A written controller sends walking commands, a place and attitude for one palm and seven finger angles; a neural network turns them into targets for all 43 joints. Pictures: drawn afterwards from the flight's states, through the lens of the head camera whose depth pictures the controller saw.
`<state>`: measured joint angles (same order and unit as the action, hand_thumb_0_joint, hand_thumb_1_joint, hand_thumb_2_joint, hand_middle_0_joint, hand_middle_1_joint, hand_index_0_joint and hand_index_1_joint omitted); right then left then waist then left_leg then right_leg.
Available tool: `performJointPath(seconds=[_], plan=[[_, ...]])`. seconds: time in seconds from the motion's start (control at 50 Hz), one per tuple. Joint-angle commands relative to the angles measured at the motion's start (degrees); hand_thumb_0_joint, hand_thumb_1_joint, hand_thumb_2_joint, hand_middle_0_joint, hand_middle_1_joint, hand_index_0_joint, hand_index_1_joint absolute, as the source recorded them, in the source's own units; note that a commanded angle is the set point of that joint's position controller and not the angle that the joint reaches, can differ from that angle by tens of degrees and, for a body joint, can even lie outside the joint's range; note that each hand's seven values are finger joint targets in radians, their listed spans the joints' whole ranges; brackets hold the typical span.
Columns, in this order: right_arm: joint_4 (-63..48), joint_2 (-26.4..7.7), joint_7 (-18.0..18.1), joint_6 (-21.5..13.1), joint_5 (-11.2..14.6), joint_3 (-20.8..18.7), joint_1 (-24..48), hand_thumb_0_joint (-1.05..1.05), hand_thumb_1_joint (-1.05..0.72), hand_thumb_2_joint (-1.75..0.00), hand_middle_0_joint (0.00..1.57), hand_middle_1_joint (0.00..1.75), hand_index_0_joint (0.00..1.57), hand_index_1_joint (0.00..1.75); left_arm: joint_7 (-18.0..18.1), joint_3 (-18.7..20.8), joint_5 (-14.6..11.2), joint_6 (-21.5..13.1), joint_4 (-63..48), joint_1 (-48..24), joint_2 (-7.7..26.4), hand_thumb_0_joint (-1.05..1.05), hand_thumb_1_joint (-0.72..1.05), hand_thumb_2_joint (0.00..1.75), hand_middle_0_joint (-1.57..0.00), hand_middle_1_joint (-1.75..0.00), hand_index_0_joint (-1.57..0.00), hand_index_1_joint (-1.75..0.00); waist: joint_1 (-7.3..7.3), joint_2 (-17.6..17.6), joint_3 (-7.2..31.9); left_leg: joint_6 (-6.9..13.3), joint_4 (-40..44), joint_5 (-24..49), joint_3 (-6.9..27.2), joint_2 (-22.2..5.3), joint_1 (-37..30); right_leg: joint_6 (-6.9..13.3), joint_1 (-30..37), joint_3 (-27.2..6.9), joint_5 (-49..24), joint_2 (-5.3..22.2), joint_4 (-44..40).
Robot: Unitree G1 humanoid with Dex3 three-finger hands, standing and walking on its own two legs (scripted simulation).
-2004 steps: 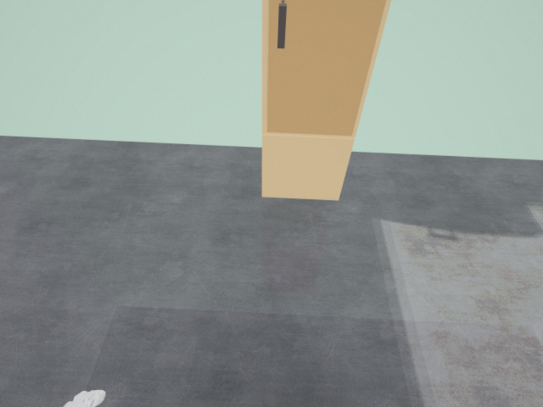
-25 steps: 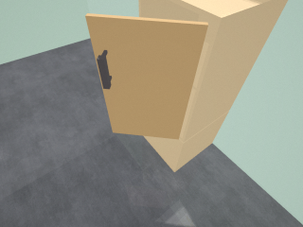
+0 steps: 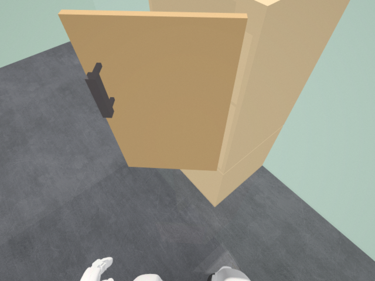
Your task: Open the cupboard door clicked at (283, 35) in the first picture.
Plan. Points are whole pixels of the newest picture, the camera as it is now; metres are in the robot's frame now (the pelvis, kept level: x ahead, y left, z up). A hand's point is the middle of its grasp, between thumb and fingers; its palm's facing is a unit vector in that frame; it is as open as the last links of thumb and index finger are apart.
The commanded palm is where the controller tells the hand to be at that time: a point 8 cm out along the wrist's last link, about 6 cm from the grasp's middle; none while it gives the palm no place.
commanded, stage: come to a stop and stand still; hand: left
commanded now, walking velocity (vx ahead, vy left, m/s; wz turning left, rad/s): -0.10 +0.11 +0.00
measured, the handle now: (103, 90) +0.51 +0.22 +0.10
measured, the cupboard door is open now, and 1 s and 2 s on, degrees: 47 47 47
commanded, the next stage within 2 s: look again from close up in 1.40 s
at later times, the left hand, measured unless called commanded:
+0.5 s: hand out of the picture -0.02 +0.26 -0.15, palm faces +0.00 -0.95 -0.30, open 7.4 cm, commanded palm none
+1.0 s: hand out of the picture +0.07 +0.21 -0.15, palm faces -0.04 -0.97 -0.23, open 7.3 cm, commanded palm none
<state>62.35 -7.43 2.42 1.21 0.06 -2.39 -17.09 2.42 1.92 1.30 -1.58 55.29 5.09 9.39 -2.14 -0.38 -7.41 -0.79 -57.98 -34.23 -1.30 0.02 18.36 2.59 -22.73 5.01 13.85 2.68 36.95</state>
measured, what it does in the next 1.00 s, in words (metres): steps on the spot: left foot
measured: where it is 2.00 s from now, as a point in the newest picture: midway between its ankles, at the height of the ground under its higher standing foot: outside the picture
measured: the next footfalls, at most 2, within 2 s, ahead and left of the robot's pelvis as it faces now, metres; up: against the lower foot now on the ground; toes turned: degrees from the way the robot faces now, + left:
left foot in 0.20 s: +0.03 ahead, +0.14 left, +0.00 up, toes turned +2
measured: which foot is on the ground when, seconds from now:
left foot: up 0.00-0.18, down 0.20-1.00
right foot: down 0.00-1.00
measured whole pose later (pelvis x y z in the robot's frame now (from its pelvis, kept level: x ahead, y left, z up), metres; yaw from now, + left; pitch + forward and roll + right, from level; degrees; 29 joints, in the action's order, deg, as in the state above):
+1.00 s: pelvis +0.01 +0.03 +0.02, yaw -2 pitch -1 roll +1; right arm 63.8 -9.3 1.3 -0.9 -0.6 1.1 -17.9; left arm 1.8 -0.6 0.4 -1.3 61.6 11.7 9.6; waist -1.0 0.9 -2.2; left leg 0.9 -23.5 -15.4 -4.9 0.5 7.2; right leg 0.5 -14.8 1.5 11.5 1.5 27.2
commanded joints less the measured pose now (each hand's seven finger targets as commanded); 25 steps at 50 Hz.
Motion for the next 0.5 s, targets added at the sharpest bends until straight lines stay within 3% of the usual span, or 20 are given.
performJointPath(seconds=[0.0, 0.04, 0.08, 0.12, 0.14, 0.16, 0.18, 0.2, 0.22, 0.24, 0.28, 0.34, 0.38, 0.44, 0.48], plan=[[-3.51, -2.26, -0.90, 0.29, -0.71, -1.09, -4.30, 0.00, -0.90, -0.90, 0.20, 0.30, 0.20, 0.30, 0.54, 2.78, 0.56, 1.45, -2.65, 5.77, 10.30, 0.00, 0.90, 0.90, -0.20, -0.30, -0.20, -0.30, 2.17, -6.92, 11.03, -0.92, -0.49, 3.98, 0.05, -1.23, 0.91, 10.14, 4.40, -14.07, -26.39, 15.38, -14.94], [-4.54, -2.64, -1.33, 0.44, -0.95, -1.02, -3.66, 0.00, -0.90, -0.90, 0.20, 0.30, 0.20, 0.30, 0.20, 3.18, 0.75, 1.88, -3.45, 5.37, 11.27, 0.00, 0.90, 0.90, -0.20, -0.30, -0.20, -0.30, 2.25, -8.64, 10.23, -0.92, 3.51, 6.33, -1.10, -0.71, 0.49, 9.16, 2.56, -15.08, -14.74, 14.26, -16.94], [-5.73, -3.24, -1.51, 0.00, -0.98, -0.93, -3.07, 0.00, -0.90, -0.90, 0.20, 0.30, 0.20, 0.30, -0.11, 3.25, 0.78, 2.18, -3.88, 5.73, 11.62, 0.00, 0.90, 0.90, -0.20, -0.30, -0.20, -0.30, 2.20, -8.03, 10.20, -0.65, 10.87, 8.28, -1.95, -0.18, -0.97, 8.29, 2.78, -16.06, -5.84, 13.04, -17.58], [-5.48, -3.06, -1.50, -0.58, -0.91, -0.73, -5.25, 0.00, -0.90, -0.90, 0.20, 0.30, 0.20, 0.30, -0.22, 3.09, 0.38, 2.61, -4.19, 5.37, 11.15, 0.00, 0.90, 0.90, -0.20, -0.30, -0.20, -0.30, 0.67, -7.47, 9.64, -0.21, 24.02, 15.14, -3.36, 0.95, -9.19, 5.54, -1.97, -14.81, 3.53, 10.49, -16.25], [-9.12, -9.49, -1.53, -0.88, -0.37, -2.13, -3.88, 0.00, -0.90, -0.90, 0.20, 0.30, 0.20, 0.30, 1.81, 2.29, 0.12, 1.76, -3.75, 8.03, 11.79, 0.00, 0.90, 0.90, -0.20, -0.30, -0.20, -0.30, -0.86, 6.64, 21.24, -0.81, 27.15, 15.47, -5.47, -0.98, -9.85, 3.97, 10.95, -16.33, -8.94, 11.48, -11.07], [-12.33, -6.28, -1.60, -1.40, -0.93, -1.41, -0.97, 0.00, -0.90, -0.90, 0.20, 0.30, 0.20, 0.30, 1.61, 1.51, -0.23, 2.20, -5.89, 8.04, 11.30, 0.00, 0.90, 0.90, -0.20, -0.30, -0.20, -0.30, 0.38, 9.74, 19.26, 0.26, 33.40, 15.22, -2.07, -1.85, -8.14, 2.84, 8.73, -12.78, 1.78, 7.79, -5.66], [-13.49, -8.98, -1.47, -1.48, -1.37, -1.18, 0.30, 0.00, -0.90, -0.90, 0.20, 0.30, 0.20, 0.30, 1.06, 0.85, -0.50, 2.36, -5.82, 7.86, 8.19, 0.00, 0.90, 0.90, -0.20, -0.30, -0.20, -0.30, 0.93, 14.64, 13.43, 2.50, 36.80, 14.83, 3.67, -7.73, -4.69, 0.64, 3.59, -6.63, 7.88, 3.09, -2.51], [-16.42, -10.46, -1.65, -1.13, -1.90, -1.10, 3.28, 0.00, -0.90, -0.90, 0.20, 0.30, 0.20, 0.30, 0.29, 0.25, -0.18, 3.25, -6.05, 8.80, 6.59, 0.00, 0.90, 0.90, -0.20, -0.30, -0.20, -0.30, 2.49, 15.57, 6.95, 5.64, 40.97, 7.31, 9.45, -12.45, 4.25, -0.95, 2.43, -1.53, 8.50, -0.43, -0.56], [-17.52, -10.98, -1.78, -0.91, -1.73, -1.15, 6.59, 0.00, -0.90, -0.90, 0.20, 0.30, 0.20, 0.30, -0.20, 0.01, 0.44, 4.02, -5.67, 7.59, 6.74, 0.00, 0.90, 0.90, -0.20, -0.30, -0.20, -0.30, 2.31, 17.54, 0.74, 6.12, 45.12, 2.65, 10.96, -11.78, 10.28, -1.30, 2.78, -1.08, 7.03, -1.79, 3.41], [-17.97, -11.36, -1.73, -0.72, -1.57, -1.01, 8.30, 0.00, -0.90, -0.90, 0.20, 0.30, 0.20, 0.30, -0.63, -0.04, 0.43, 4.00, -5.11, 9.05, 6.74, 0.00, 0.90, 0.90, -0.20, -0.30, -0.20, -0.30, 3.42, 13.86, -1.92, 6.52, 45.07, 1.67, 10.21, -11.32, 13.71, -1.29, 4.15, -2.14, 5.50, -1.79, 4.87], [-18.45, -11.69, -1.85, -0.65, -1.41, -0.71, 8.76, 0.00, -0.90, -0.90, 0.20, 0.30, 0.20, 0.30, -1.17, -0.37, 0.37, 3.46, -3.99, 13.02, 6.02, 0.00, 0.90, 0.90, -0.20, -0.30, -0.20, -0.30, 4.68, 4.94, -2.07, 6.01, 43.09, 1.37, 8.03, -9.92, 13.41, -1.43, 6.45, -3.32, 1.94, -1.28, 1.44], [-17.24, -10.96, -1.86, -1.28, -1.11, -0.11, 5.40, 0.00, -0.90, -0.90, 0.20, 0.30, 0.20, 0.30, -1.30, -0.72, 0.33, 2.19, -3.53, 13.64, 7.32, 0.00, 0.90, 0.90, -0.20, -0.30, -0.20, -0.30, 3.18, 3.53, 0.42, 4.50, 41.84, 2.65, 6.97, -6.49, 6.05, -0.55, 5.28, -7.86, 3.49, -0.16, -8.10], [-16.02, -11.40, -1.91, -1.18, -1.04, -0.11, 3.19, 0.00, -0.90, -0.90, 0.20, 0.30, 0.20, 0.30, -1.21, -0.68, 0.20, 1.53, -3.48, 12.46, 8.01, 0.00, 0.90, 0.90, -0.20, -0.30, -0.20, -0.30, 2.05, -3.41, 1.71, 4.21, 39.70, 3.95, 5.99, -5.39, 2.25, -0.46, 3.19, -10.20, 7.77, 0.82, -11.55], [-13.70, -10.68, -1.90, -1.76, -1.04, 0.44, 0.88, 0.00, -0.90, -0.90, 0.20, 0.30, 0.20, 0.30, -1.14, -0.83, -0.14, 0.87, -2.76, 12.05, 8.21, 0.00, 0.90, 0.90, -0.20, -0.30, -0.20, -0.30, 0.98, -1.94, 4.18, 4.08, 39.43, 8.55, 5.12, -4.76, -2.63, -0.10, 1.96, -11.86, 8.50, 1.89, -13.69], [-12.71, -10.41, -1.83, -2.18, -1.06, 0.47, 0.69, 0.00, -0.90, -0.90, 0.20, 0.30, 0.20, 0.30, -1.14, -0.76, -0.15, 0.66, -2.02, 12.37, 8.23, 0.00, 0.90, 0.90, -0.20, -0.30, -0.20, -0.30, 1.20, -1.22, 4.82, 4.11, 40.47, 9.66, 5.32, -5.20, -3.00, -0.25, 3.32, -11.27, 6.62, 2.02, -13.75]])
